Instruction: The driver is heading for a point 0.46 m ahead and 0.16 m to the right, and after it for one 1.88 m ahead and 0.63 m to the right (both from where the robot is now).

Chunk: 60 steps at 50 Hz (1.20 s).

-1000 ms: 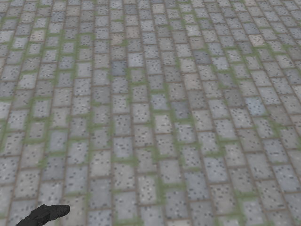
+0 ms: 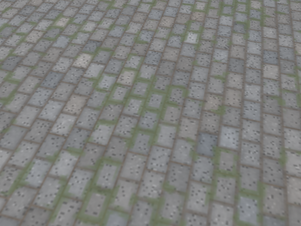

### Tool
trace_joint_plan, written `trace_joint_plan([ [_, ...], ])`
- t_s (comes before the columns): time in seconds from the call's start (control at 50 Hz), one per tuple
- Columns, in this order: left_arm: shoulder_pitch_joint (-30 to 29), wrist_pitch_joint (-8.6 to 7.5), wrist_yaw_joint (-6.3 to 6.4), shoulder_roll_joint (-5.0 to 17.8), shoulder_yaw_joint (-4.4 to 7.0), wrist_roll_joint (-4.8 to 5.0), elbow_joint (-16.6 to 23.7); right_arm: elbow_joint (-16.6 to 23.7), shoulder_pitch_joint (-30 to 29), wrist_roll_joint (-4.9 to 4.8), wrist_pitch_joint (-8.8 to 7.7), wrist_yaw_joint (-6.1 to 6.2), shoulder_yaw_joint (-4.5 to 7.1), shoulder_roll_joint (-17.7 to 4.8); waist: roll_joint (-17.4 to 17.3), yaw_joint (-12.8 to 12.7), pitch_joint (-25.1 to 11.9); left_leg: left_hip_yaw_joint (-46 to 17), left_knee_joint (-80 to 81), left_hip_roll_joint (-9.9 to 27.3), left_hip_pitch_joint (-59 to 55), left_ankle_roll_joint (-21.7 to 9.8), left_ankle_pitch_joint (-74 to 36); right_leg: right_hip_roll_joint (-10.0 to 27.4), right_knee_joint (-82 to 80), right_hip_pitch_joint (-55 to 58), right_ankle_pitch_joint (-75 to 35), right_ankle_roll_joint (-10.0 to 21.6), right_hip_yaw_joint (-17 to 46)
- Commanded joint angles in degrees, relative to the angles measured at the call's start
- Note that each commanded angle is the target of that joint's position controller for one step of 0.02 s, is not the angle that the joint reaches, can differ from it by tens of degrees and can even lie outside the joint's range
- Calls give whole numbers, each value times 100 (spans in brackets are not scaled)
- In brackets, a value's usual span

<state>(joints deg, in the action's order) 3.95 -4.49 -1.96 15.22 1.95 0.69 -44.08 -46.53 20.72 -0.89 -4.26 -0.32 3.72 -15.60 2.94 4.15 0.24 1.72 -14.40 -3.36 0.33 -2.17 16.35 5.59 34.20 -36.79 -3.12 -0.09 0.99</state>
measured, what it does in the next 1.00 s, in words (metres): walks ahead, turning right: right foot, then left foot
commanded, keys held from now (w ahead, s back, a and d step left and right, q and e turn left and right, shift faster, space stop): w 0.42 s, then w+e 0.02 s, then e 0.56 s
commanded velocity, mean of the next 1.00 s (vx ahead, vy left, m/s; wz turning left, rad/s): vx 0.33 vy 0.00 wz -0.21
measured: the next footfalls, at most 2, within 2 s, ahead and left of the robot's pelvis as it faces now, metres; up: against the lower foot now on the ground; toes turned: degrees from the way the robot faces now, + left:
right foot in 0.10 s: +0.24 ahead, -0.14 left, +0.00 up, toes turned -2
left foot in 0.60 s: +0.52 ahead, +0.10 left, +0.00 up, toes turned -3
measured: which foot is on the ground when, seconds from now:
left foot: down 0.00-0.12, up 0.14-0.58, down 0.60-1.00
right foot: up 0.00-0.08, down 0.10-0.60, up 0.62-1.00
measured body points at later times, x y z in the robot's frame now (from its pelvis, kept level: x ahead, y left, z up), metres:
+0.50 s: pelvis +0.27 -0.04 +0.01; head +0.29 -0.04 +0.45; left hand +0.29 +0.24 -0.12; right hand +0.46 -0.28 -0.09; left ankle +0.45 +0.13 -0.69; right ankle +0.20 -0.14 -0.74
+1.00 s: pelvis +0.40 -0.02 -0.01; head +0.42 -0.04 +0.44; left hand +0.60 +0.22 -0.10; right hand +0.47 -0.32 -0.12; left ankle +0.48 +0.10 -0.74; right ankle +0.40 -0.14 -0.72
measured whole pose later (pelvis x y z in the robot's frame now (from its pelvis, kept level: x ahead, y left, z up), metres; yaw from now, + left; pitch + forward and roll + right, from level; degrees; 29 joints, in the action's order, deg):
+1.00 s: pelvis +0.40 -0.02 -0.01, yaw -16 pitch +1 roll +2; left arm 11.2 3.8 0.1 16.9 4.7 0.4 -41.1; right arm -47.2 5.3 -0.3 -0.3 1.6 4.0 -16.1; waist -0.1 -0.2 2.2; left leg 12.8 -26.0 5.3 16.9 0.4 9.3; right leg 4.0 41.6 -24.4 16.6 -0.2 -2.7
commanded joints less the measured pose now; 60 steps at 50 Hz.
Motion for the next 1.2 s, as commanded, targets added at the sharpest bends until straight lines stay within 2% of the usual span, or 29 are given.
trace_joint_plan([
  [0.02,-579,-125,-84,522,115,13,557,125,115,-45,4,53,266,-1025,-702,-79,336,-828,130,1787,-54,-882,-1832,-107,-353,20,350,210,-20],
  [0.06,-167,-148,-93,671,184,-3,481,93,1,-42,64,79,281,-1086,-820,-354,86,-767,-407,1752,-255,-726,-2939,-320,-514,683,731,388,-224],
  [0.08,510,-150,-62,840,292,-25,279,94,-72,-28,100,90,252,-1032,-759,-709,-334,-548,-1233,1490,-164,-592,-3797,-527,-632,1627,683,534,-422],
  [0.1,1453,-146,-10,1176,417,-63,58,156,-18,40,109,112,150,-809,-499,-1060,-1084,-274,-2590,1177,561,-385,-3344,-96,-374,3180,346,799,4],
  [0.12,2061,-118,19,1777,559,-165,-26,301,680,54,9,81,-25,-252,856,-904,-1977,-9,-4954,300,2876,88,-1078,1388,-634,5466,1155,1725,2573],
  [0.14,2249,-95,-11,1388,453,-52,-83,216,559,29,-116,48,-29,-375,1260,-1044,-2361,-781,-5842,-6,3835,116,1645,1697,-1583,5896,1924,1976,4214],
  [0.16,1881,-92,-1,1103,350,-6,-39,318,88,-117,-180,6,92,-825,773,-1043,-1490,-909,-6287,355,4441,40,1417,1547,-1670,5320,2432,1668,3506],
  [0.2,1150,-64,9,801,255,-67,78,473,-564,-51,-186,29,78,-774,53,-757,-461,-601,-5700,882,4281,-27,485,1114,-1926,3654,1851,1387,2204],
  [0.22,940,-93,-1,641,201,-128,118,446,-511,2,-123,51,113,-740,139,-550,-280,-642,-5360,1064,3908,-25,190,918,-2112,3091,1470,1305,1828],
  [0.3,936,-201,23,763,244,-102,-6,390,-393,46,65,97,73,-457,162,-320,-127,-557,-4686,1173,3625,165,-411,749,-2605,2509,578,1439,1076],
  [0.48,1728,-3,191,960,299,13,-422,800,-2052,62,-98,-57,-35,-215,4,-858,332,-247,-1878,757,3468,306,-2167,513,-2393,3020,-306,1141,348],
  [0.56,1645,159,278,1058,351,51,-455,786,-1818,126,-221,-134,76,-513,302,-581,-17,-376,-1254,469,2735,104,-1935,585,-1368,3472,-1181,826,702],
  [0.6,1435,164,297,892,310,29,-296,500,-825,223,-261,-47,237,-942,75,-111,-701,-389,-983,676,987,-180,-3425,28,-56,2986,-1034,431,510],
  [0.62,1681,113,275,435,167,-121,-103,490,-222,374,-231,32,324,-1394,-952,-67,-1633,-1482,-1657,2040,-1047,-729,-5724,-512,1753,1479,1294,92,252],
  [0.64,2508,95,262,209,70,-39,-185,556,-157,296,-94,34,295,-1357,-2073,-226,-2624,-2815,-1677,3188,-2163,-1509,-6020,-934,3292,269,4701,-135,292],
  [0.66,2330,146,268,816,235,89,-248,664,-250,206,25,42,227,-1037,-1466,-61,-2611,-2695,-1326,2873,-1648,-1407,-4676,-646,3840,106,4431,-179,639],
  [0.68,1822,229,295,921,298,151,-101,679,-594,147,88,78,161,-818,-1207,-122,-1855,-2163,-1074,2626,-1000,-1224,-3621,-447,3937,-310,4009,-219,408],
  [0.72,1617,506,393,804,347,70,-61,642,-1288,150,154,110,72,-558,-1064,-429,-892,-1415,-477,2230,670,-1055,-2157,-94,3612,14,3395,-350,258],
  [0.76,1793,718,450,614,353,45,-9,625,-1731,281,147,110,106,-624,-1298,-674,-539,-800,31,2008,1819,-1075,-1540,-115,3429,723,2929,-411,32],
  [0.92,1074,771,257,585,367,-18,492,383,-1872,139,259,243,226,-944,-1026,-534,-656,17,22,2296,1447,-1058,-1556,-37,1434,1373,2007,-155,-241],
  [1.0,1217,809,153,633,449,-46,540,228,-1864,-41,406,208,262,-1003,-908,-688,-557,247,-639,2225,1253,-601,-1002,-321,-3,2082,1652,206,-578],
  [1.02,1377,798,184,774,517,-92,492,107,-1628,-50,448,195,231,-823,-604,-695,-480,445,-1174,1966,1468,-270,-543,-409,-519,2443,1250,396,-416],
  [1.04,1477,767,277,1321,659,-110,558,86,-1434,80,488,163,166,-523,744,-553,-295,1053,-2677,1304,2320,284,421,534,-1319,2885,-266,801,1051],
  [1.06,1349,721,321,1848,713,-164,773,397,-1713,241,471,178,140,-471,1806,-481,-125,793,-4133,422,3910,709,2173,1606,-1507,3234,-1225,1816,2773],
  [1.08,1510,571,266,1649,675,-295,774,488,-2171,220,447,215,200,-657,1096,-842,-531,-179,-5010,388,3983,596,2204,1590,-1652,3004,-690,2064,2835],
  [1.1,1288,449,253,1525,629,-277,789,482,-2178,88,455,231,235,-707,773,-674,-489,-406,-5216,474,4063,462,1680,1299,-1671,2986,-267,1786,2394],
  [1.12,908,405,281,1368,597,-157,853,338,-1982,77,475,278,266,-710,447,-475,-463,-500,-5158,570,4080,404,1157,1041,-1598,2949,51,1439,2036],
  [1.14,666,411,315,1169,526,-57,918,267,-1917,131,489,316,302,-807,430,-409,-456,-542,-5063,603,4013,412,859,940,-1567,2864,6,1274,1865],
  [1.2,640,455,407,1037,455,-75,1004,225,-1782,117,439,287,304,-701,386,-321,-689,-518,-4936,416,3579,494,325,652,-1479,2826,-451,1234,1586],
])
Keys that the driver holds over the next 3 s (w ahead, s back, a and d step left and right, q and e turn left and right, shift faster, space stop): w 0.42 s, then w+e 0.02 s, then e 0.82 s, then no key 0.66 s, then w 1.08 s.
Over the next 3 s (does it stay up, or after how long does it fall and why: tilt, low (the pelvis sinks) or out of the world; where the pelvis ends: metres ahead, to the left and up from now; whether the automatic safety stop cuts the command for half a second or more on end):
stays up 0.79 -0.27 0.00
